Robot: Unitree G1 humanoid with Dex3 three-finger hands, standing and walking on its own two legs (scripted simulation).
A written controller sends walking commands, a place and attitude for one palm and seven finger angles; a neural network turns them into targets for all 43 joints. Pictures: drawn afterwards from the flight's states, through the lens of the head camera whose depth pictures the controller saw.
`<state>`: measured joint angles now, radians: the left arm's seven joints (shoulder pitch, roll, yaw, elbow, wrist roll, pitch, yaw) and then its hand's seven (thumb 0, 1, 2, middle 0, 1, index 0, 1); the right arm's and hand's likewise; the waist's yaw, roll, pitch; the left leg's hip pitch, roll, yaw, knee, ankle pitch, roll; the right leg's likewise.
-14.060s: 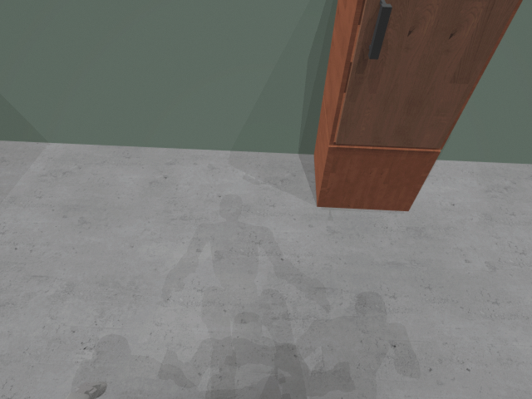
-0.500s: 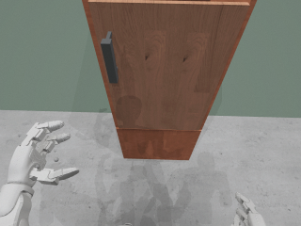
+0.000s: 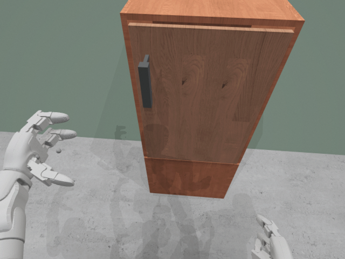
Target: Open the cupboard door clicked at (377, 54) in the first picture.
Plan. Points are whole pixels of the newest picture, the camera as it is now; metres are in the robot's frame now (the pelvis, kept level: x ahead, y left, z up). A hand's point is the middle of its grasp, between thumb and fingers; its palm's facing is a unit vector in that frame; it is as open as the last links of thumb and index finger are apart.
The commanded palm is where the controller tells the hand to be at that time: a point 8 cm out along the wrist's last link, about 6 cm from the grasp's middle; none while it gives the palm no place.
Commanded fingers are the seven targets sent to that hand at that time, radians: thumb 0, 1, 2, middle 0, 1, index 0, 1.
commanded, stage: raise the hand with hooked fingers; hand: left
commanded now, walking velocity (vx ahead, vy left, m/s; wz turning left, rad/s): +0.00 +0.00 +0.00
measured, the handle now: (147, 81) +0.56 +0.13 +0.11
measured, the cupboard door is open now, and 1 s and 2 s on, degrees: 0 0 0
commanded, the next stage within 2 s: move the hooked fingers beside the handle in 0.58 s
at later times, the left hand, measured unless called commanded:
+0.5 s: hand (71, 146) +0.30 +0.25 +0.13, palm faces +0.07 -1.00 -0.02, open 14.0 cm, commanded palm +0.26 +0.29 +0.14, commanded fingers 0.00 -0.50 0.30 -0.30 -1.20 -0.30 -1.20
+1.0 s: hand (86, 132) +0.34 +0.23 +0.13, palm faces +0.05 -1.00 -0.01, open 14.0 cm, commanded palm +0.31 +0.28 +0.13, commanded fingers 0.00 -0.50 0.30 -0.30 -1.20 -0.30 -1.20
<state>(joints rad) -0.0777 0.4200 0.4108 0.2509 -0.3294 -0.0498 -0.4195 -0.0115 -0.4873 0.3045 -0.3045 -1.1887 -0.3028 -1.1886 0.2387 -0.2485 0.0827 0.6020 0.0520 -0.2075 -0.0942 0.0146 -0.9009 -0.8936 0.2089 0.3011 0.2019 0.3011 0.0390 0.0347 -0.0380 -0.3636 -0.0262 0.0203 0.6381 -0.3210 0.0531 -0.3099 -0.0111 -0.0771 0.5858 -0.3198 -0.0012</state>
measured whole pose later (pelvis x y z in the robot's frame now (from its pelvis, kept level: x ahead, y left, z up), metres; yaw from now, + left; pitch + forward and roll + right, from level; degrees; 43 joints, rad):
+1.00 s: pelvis +0.00 -0.03 +0.00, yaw -1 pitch +3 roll +0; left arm -0.30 0.44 0.41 0.51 -0.30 -0.05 -0.41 -0.01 -0.50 0.30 -0.31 -1.20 -0.30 -1.20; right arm 0.24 -0.27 0.06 0.63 0.07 -0.19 -0.11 0.02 -0.90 -0.89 0.21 0.30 0.20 0.30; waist 0.01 0.03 -0.03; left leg -0.36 0.00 0.02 0.61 -0.30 0.02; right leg -0.33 0.02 -0.07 0.59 -0.31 -0.04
